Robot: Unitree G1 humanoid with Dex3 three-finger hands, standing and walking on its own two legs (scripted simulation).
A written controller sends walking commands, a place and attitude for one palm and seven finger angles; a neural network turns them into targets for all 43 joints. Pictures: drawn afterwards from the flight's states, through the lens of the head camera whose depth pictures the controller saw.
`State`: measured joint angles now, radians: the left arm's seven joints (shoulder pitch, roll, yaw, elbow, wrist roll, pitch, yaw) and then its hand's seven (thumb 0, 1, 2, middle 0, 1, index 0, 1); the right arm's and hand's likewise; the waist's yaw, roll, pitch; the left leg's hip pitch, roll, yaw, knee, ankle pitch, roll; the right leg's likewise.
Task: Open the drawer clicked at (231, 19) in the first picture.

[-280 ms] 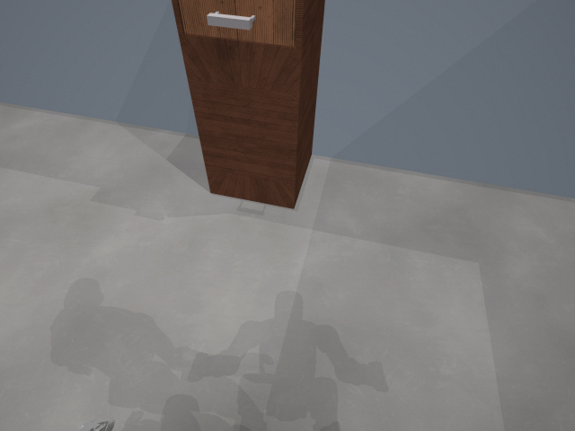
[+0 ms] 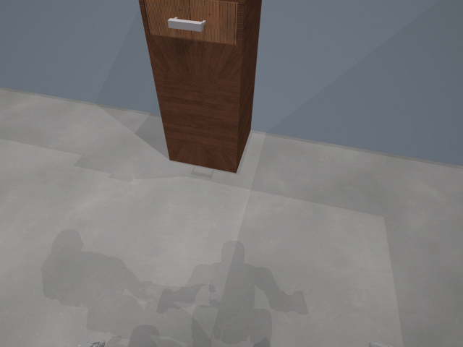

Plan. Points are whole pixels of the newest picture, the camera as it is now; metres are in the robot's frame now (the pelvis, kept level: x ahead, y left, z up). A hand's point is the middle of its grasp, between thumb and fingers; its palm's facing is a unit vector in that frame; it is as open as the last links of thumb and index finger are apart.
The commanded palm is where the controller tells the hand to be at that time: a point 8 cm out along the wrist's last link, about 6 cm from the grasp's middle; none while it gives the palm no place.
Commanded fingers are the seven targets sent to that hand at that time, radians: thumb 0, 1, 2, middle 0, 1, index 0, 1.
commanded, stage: stand and wait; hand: left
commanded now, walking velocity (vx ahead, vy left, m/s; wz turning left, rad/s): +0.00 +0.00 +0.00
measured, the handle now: (187, 22) +1.24 +0.26 +0.08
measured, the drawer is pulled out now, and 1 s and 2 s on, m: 0.00 0.00 0.00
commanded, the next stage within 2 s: look at it before walking up in 0.54 s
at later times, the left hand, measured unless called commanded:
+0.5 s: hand out of the picture +0.06 +0.24 -0.15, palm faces -0.03 -0.94 -0.34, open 7.4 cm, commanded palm none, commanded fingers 0.00 0.90 0.90 -0.20 -0.30 -0.20 -0.30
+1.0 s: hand out of the picture +0.06 +0.23 -0.15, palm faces -0.03 -0.95 -0.33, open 7.4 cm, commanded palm none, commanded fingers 0.00 0.90 0.90 -0.20 -0.30 -0.20 -0.30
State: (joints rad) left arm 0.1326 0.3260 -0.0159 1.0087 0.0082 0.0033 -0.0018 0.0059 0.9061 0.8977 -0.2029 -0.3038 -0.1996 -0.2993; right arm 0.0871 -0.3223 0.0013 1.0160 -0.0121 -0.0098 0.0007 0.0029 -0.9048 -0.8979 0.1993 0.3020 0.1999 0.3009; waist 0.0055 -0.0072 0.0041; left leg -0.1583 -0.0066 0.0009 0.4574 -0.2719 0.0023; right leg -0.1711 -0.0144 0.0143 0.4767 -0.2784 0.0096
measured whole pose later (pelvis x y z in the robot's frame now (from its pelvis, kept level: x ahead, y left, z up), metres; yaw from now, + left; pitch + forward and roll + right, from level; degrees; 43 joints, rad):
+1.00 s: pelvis -0.02 -0.01 +0.01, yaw +0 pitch -2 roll +0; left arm 0.15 0.34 -0.01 1.08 0.01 0.00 0.00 0.01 0.91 0.90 -0.20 -0.30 -0.20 -0.30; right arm 0.13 -0.34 0.00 1.11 0.00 -0.01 0.00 0.00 -0.91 -0.90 0.20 0.30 0.20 0.30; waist 0.00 -0.01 0.03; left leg -0.14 0.01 0.00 0.38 -0.21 -0.01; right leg -0.16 0.00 0.01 0.40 -0.21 0.00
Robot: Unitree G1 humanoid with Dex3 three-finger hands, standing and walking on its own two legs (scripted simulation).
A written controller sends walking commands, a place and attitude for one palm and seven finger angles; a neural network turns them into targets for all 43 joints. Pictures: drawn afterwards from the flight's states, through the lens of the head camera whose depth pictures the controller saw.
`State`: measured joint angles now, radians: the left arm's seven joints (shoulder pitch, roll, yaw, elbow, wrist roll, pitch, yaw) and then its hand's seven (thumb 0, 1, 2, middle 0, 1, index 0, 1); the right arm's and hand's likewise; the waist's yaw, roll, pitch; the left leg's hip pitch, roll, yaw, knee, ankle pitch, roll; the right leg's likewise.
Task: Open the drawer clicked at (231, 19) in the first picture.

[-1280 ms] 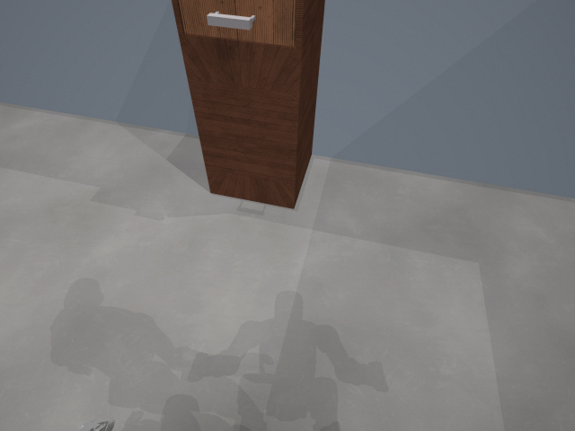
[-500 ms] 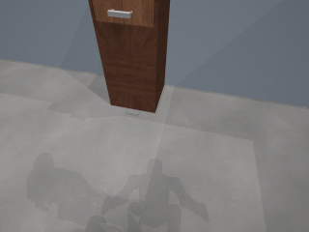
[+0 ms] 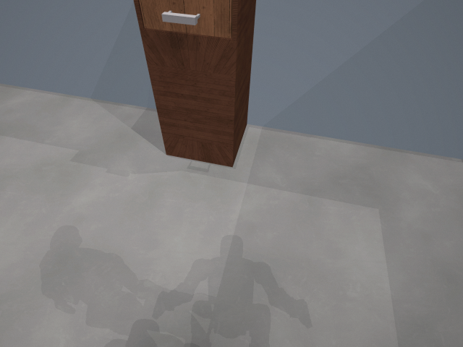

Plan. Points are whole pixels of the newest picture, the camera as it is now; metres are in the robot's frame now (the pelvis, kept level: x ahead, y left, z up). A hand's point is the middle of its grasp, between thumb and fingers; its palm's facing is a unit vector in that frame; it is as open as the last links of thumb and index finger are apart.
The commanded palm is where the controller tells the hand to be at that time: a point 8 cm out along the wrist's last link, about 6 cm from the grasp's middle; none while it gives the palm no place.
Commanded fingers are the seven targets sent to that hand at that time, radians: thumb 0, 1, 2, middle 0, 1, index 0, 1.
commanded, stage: look at it before walking up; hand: left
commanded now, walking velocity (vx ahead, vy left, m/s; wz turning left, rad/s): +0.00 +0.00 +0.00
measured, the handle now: (181, 16) +1.25 +0.27 +0.07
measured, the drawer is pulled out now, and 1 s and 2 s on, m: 0.00 0.00 0.00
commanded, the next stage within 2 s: walk to a spot facing it in 0.16 s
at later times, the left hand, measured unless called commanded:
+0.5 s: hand out of the picture +0.05 +0.23 -0.17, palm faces +0.09 -0.97 -0.25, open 7.4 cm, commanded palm none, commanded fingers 0.00 0.90 0.90 -0.20 -0.30 -0.20 -0.30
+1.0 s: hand (106, 310) +0.22 +0.28 -0.16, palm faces +0.31 -0.94 -0.17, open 7.4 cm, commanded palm none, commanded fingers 0.00 0.90 0.90 -0.20 -0.30 -0.20 -0.30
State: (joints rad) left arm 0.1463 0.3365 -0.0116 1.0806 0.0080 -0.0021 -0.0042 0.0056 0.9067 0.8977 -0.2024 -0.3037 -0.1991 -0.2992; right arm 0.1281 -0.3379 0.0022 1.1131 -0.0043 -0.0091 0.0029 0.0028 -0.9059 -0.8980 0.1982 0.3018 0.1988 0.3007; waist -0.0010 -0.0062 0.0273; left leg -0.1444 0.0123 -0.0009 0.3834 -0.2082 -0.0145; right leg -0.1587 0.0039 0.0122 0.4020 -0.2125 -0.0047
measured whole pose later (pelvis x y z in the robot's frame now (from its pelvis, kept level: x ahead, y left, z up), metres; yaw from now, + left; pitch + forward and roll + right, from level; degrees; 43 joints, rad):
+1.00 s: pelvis +0.17 +0.07 +0.00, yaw +20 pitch +1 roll +0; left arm 0.14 0.20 0.06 0.95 0.02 0.00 -0.03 0.01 0.91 0.90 -0.20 -0.30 -0.19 -0.30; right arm 0.42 -0.13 -0.04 1.08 -0.02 -0.06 0.00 0.00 -0.91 -0.90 0.20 0.30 0.20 0.30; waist -0.06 -0.02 0.02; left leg -0.04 -0.05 -0.05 0.33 -0.31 0.05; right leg -0.58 -0.11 -0.04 0.80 -0.23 0.08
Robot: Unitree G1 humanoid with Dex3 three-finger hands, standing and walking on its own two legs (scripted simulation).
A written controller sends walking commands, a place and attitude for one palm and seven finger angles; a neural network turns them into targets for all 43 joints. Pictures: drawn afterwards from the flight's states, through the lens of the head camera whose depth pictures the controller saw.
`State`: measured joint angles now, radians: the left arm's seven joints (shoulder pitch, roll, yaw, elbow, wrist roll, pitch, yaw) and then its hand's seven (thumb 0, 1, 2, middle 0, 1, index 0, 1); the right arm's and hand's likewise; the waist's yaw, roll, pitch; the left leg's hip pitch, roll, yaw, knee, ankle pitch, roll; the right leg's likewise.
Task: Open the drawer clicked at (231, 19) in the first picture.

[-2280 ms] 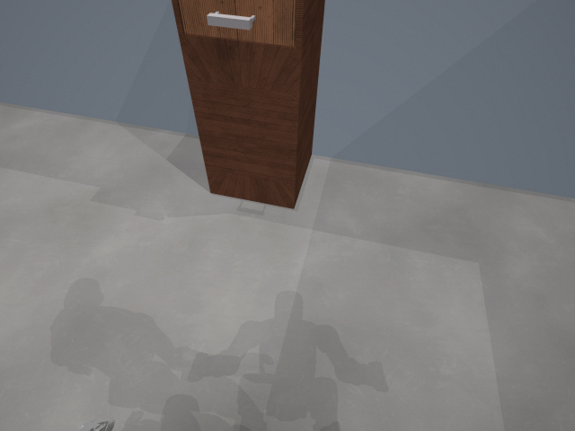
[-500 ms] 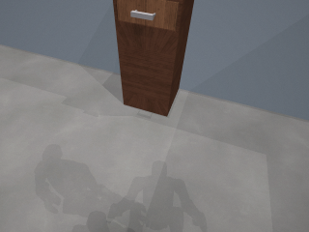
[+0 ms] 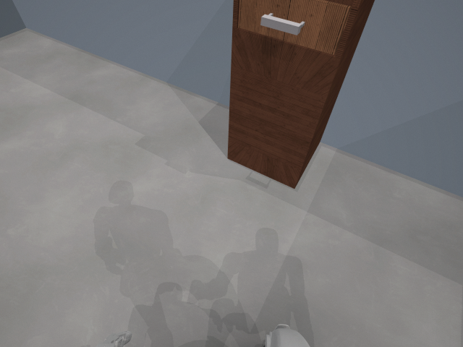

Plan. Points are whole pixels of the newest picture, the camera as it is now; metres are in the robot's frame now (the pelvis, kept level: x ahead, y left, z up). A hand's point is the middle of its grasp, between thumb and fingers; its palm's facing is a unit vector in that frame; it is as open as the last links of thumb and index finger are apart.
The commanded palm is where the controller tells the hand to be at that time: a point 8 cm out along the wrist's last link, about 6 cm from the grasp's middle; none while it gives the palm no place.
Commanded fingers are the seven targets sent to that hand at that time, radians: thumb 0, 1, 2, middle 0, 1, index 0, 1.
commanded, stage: walk to a spot facing it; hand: left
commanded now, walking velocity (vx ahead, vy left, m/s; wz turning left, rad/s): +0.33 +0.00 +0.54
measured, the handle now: (283, 22) +1.09 -0.18 +0.08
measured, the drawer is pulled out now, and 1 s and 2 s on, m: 0.00 0.00 0.00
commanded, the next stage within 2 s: turn to face it in 0.46 s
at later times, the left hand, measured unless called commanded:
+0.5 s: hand out of the picture +0.09 +0.16 -0.18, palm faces +0.37 -0.90 -0.21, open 7.4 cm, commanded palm none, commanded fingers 0.00 0.90 0.90 -0.20 -0.30 -0.20 -0.30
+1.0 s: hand (142, 292) +0.26 +0.20 -0.18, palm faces +0.27 -0.94 -0.21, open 7.3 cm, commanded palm none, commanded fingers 0.00 0.90 0.90 -0.20 -0.30 -0.20 -0.30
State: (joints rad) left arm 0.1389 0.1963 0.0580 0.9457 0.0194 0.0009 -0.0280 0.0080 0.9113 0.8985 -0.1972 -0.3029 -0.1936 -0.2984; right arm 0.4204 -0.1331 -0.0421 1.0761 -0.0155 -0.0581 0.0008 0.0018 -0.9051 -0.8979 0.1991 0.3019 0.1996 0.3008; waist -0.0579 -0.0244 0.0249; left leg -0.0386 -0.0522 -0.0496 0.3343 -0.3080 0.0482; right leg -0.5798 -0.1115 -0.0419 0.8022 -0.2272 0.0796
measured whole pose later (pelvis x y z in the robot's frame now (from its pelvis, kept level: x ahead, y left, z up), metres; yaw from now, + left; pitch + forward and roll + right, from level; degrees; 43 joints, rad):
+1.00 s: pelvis +0.27 +0.01 -0.01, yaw +12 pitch -1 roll +1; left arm 0.28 0.15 0.06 0.97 0.02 0.06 0.00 0.01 0.92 0.90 -0.20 -0.30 -0.20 -0.30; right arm 0.16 -0.17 -0.05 0.98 -0.02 0.01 -0.01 -0.01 -0.92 -0.90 0.20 0.30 0.20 0.30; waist 0.01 0.01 0.04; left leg -0.27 0.09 0.27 0.55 -0.25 0.03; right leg -0.30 -0.05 -0.09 0.69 -0.36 0.03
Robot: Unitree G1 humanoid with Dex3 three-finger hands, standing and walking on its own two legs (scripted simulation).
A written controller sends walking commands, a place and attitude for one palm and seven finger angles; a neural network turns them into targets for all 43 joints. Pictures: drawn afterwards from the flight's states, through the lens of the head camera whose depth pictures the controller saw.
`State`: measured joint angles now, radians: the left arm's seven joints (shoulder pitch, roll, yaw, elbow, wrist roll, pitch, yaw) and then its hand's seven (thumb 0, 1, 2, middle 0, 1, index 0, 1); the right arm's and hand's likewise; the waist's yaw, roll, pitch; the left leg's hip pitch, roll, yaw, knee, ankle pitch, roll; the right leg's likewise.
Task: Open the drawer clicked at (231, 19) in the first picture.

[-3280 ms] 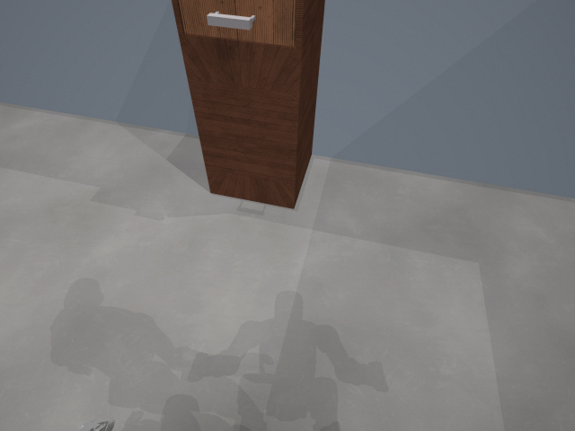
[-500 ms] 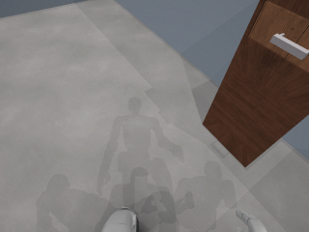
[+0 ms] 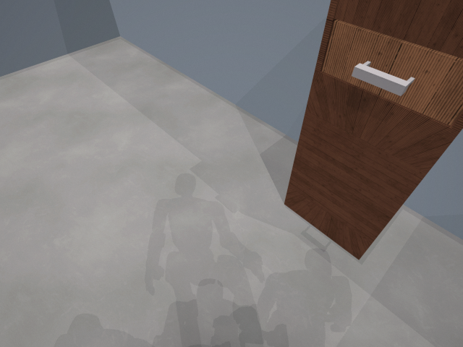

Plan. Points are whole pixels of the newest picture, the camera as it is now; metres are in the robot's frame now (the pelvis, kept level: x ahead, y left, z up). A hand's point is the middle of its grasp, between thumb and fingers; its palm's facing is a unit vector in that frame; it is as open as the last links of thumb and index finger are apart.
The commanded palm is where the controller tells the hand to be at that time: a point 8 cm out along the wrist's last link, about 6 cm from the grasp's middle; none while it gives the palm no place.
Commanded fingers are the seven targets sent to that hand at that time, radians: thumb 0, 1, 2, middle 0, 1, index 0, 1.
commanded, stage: turn to face it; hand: left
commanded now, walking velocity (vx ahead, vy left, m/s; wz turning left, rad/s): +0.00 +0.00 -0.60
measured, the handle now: (383, 75) +0.76 -0.35 +0.09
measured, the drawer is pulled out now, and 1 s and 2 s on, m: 0.00 0.00 0.00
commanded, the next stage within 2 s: take the last steps up to it in 1.16 s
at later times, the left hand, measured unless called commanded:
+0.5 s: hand out of the picture +0.14 +0.20 -0.17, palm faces -0.20 -0.95 -0.24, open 7.4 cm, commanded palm none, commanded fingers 0.00 0.90 0.90 -0.20 -0.30 -0.20 -0.30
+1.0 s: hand (194, 307) +0.23 +0.10 -0.15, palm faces -0.54 -0.80 -0.25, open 7.4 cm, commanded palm none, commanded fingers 0.00 0.90 0.90 -0.20 -0.30 -0.20 -0.30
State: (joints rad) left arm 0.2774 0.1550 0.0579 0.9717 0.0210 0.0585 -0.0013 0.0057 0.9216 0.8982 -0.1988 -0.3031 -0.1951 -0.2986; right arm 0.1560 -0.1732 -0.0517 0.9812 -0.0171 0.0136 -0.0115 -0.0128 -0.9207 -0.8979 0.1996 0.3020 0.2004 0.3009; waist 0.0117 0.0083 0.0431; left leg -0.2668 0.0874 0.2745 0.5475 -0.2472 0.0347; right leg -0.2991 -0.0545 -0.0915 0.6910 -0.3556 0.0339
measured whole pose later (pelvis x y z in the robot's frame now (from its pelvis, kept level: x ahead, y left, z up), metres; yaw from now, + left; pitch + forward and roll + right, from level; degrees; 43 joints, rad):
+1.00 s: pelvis +0.01 +0.00 -0.01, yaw -33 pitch +0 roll -1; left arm 0.11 0.21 0.04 0.89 0.01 0.02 -0.01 0.00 0.91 0.90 -0.20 -0.30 -0.20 -0.30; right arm 0.24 -0.27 -0.07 0.97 -0.01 0.06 -0.02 0.00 -0.91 -0.90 0.20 0.30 0.20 0.30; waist -0.04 0.06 0.10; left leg -0.39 0.14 0.10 1.00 -0.54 -0.06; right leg -0.29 -0.01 -0.08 0.62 -0.34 -0.02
